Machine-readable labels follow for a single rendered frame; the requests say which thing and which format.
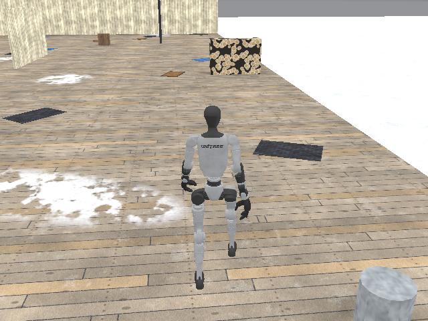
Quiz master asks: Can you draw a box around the robot left thigh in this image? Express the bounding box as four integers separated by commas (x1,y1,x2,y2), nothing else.
191,188,205,245

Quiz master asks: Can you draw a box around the left robot hand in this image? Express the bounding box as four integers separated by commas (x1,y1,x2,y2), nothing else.
181,180,197,192

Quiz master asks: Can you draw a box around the right robot upper arm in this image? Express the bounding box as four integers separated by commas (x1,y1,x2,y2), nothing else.
227,134,241,173

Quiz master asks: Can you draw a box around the left robot upper arm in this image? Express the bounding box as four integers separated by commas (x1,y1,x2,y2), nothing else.
183,134,199,169

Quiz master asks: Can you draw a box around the left robot forearm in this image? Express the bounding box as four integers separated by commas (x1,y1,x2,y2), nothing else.
181,160,191,183

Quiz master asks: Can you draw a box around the right robot hand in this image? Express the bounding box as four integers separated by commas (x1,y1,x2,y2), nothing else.
235,198,251,220

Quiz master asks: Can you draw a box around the right robot forearm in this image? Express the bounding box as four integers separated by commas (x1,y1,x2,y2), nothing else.
235,163,249,200

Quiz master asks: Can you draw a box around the right robot shin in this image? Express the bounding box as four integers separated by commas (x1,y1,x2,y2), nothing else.
227,209,236,248

